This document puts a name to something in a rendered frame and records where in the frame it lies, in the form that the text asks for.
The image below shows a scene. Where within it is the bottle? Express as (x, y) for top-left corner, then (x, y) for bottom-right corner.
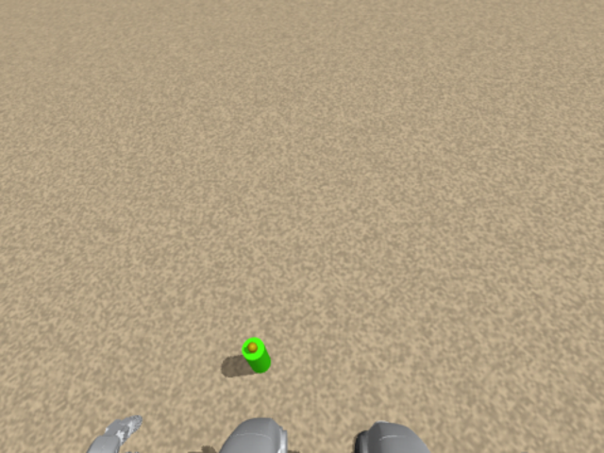
(242, 338), (271, 373)

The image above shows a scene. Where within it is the left robot hand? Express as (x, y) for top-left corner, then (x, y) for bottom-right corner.
(86, 415), (143, 453)

